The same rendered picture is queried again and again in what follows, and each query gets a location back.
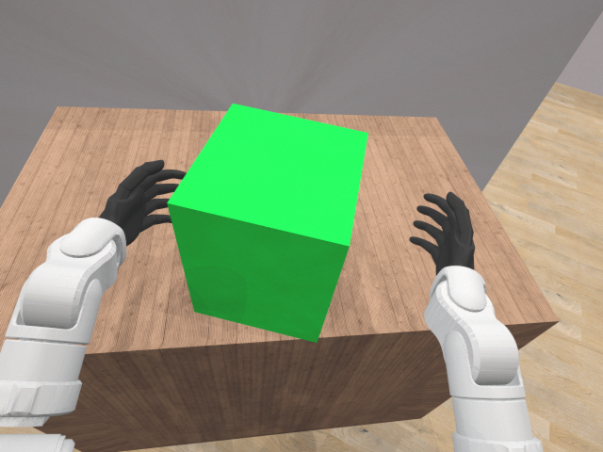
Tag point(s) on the right robot hand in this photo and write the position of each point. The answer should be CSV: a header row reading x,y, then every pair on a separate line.
x,y
455,243

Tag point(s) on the carton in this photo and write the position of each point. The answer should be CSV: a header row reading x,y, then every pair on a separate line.
x,y
263,219

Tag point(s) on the left robot hand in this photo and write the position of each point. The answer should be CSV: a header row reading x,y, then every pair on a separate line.
x,y
129,206

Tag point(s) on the robot left forearm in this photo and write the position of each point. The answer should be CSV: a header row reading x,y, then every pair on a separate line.
x,y
57,309

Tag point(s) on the pedestal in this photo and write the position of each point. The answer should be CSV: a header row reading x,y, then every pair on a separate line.
x,y
156,373

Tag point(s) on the robot right forearm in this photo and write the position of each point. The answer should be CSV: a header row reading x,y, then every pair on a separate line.
x,y
482,363

